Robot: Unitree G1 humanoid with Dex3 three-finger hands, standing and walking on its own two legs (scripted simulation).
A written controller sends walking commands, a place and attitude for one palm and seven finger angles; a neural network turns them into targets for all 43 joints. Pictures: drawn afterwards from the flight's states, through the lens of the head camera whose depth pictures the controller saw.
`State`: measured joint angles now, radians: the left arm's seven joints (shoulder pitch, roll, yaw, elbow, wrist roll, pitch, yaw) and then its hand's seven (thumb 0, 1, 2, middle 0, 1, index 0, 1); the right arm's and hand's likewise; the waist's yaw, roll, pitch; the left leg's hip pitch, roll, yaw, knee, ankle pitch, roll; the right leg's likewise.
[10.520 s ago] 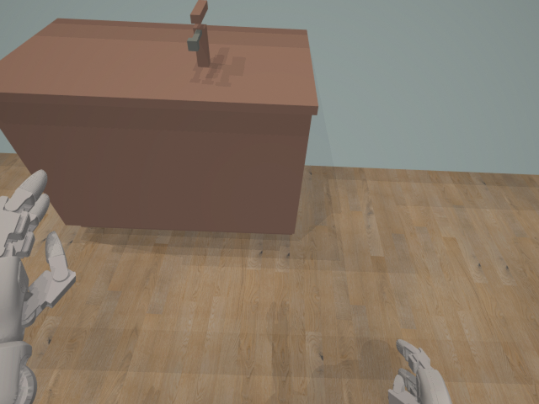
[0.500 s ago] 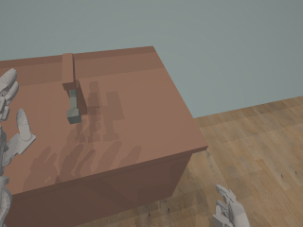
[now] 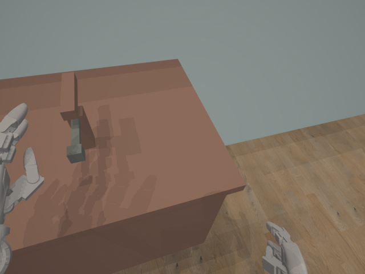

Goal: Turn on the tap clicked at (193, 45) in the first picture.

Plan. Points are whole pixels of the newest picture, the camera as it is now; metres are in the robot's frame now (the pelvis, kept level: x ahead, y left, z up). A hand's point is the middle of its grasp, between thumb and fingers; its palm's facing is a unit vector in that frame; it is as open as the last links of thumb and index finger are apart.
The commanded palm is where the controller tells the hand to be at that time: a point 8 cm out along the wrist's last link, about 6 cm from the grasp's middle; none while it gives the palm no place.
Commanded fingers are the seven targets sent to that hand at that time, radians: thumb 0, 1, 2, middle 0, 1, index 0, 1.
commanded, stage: come to a stop and stand still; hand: left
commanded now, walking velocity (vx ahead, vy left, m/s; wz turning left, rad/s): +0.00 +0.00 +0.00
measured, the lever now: (76, 153) +0.32 +0.25 +0.09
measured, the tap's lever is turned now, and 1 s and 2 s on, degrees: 0 0 0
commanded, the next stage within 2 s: look again from close up in 0.10 s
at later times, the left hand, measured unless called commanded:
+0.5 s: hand (46, 186) +0.21 +0.24 +0.15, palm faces +0.35 -0.85 -0.39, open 7.4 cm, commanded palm +0.15 +0.28 +0.17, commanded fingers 0.00 0.90 0.90 -0.20 -0.30 -0.20 -0.30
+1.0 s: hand (61, 189) +0.21 +0.21 +0.16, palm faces +0.34 -0.86 -0.39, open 7.4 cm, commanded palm +0.14 +0.25 +0.17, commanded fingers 0.00 0.90 0.90 -0.20 -0.30 -0.20 -0.30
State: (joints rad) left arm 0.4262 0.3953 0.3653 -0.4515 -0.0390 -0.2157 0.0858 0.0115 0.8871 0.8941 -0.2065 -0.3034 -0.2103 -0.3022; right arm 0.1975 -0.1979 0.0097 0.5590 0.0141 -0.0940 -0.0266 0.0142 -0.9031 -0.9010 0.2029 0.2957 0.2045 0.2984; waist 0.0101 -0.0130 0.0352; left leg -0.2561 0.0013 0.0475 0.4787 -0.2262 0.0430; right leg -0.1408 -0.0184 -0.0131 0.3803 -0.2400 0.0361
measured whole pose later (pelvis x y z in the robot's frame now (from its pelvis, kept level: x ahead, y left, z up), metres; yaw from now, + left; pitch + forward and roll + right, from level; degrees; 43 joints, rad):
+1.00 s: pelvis -0.02 -0.03 +0.00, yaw +0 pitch +0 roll -2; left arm 0.43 0.38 0.34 -0.51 -0.06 -0.19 0.09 0.01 0.89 0.89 -0.21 -0.30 -0.21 -0.30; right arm 0.21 -0.17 0.01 0.53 0.02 -0.09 -0.02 0.01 -0.90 -0.90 0.20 0.30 0.21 0.30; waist 0.02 0.00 0.07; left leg -0.27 0.04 0.02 0.46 -0.19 0.00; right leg -0.16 0.03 -0.03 0.38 -0.22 -0.01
